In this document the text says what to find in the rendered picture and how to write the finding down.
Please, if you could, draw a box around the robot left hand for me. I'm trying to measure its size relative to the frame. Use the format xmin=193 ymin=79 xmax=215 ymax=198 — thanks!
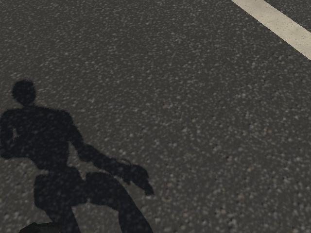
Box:
xmin=18 ymin=222 xmax=63 ymax=233

